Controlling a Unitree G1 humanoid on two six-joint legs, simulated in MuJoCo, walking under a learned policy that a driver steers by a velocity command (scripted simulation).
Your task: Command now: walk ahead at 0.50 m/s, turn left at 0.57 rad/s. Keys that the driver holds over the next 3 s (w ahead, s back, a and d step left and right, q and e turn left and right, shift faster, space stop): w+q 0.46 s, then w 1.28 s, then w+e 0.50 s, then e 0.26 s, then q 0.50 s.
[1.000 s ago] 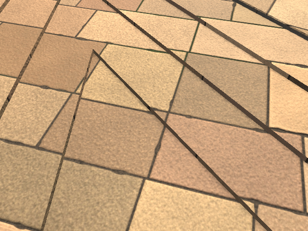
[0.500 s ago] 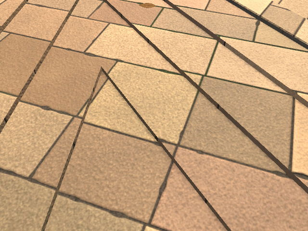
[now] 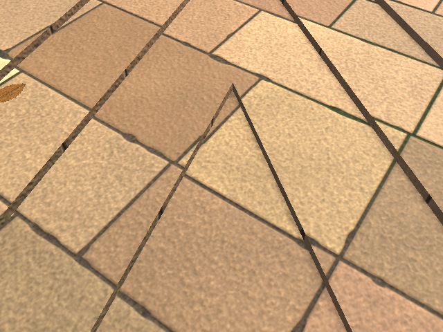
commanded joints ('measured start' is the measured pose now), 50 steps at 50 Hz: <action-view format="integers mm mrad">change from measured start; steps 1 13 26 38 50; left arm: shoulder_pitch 28 212 164 141 -90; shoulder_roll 43 153 151 167 64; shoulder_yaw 13 72 82 52 15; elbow -51 -75 19 13 -39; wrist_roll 12 -11 -17 -67 -20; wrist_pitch -2 -31 -21 -58 -3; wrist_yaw -4 -50 -35 -59 -65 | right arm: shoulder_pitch -79 -15 -233 132 9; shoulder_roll -175 -158 -42 -206 -167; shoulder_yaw -48 -56 -34 -76 -53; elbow -113 -190 -230 -141 -87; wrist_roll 20 30 15 0 9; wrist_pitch -23 -35 -6 -32 -59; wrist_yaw -38 -22 23 12 -5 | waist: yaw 33 104 60 -129 -28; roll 71 -153 -65 196 67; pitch -62 -94 7 -278 10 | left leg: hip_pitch -164 -641 -368 718 186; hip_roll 215 114 191 459 293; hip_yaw -218 -123 0 -519 -38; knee -229 816 239 -203 -393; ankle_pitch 205 -214 247 94 317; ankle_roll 171 -35 -81 244 128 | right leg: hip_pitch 264 906 681 -94 129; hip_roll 33 -273 -135 50 -1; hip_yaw -26 547 -131 -21 -81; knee -304 -846 -975 237 -441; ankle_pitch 259 -295 268 -246 331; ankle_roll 3 -291 -243 -111 -86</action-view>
